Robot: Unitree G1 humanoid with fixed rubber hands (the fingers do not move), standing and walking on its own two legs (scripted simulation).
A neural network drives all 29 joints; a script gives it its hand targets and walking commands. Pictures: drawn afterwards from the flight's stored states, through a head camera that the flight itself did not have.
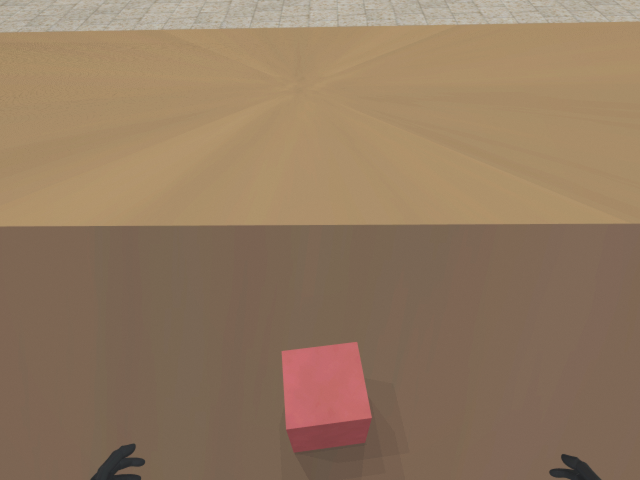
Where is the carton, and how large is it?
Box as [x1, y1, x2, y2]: [282, 342, 371, 452]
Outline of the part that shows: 356,342 282,351 286,430 294,452 364,442 371,416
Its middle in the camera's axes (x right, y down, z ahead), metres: +0.01 +0.46 +1.10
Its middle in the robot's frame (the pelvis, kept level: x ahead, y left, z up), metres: +0.41 +0.04 -0.66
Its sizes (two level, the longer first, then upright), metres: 0.210 0.200 0.250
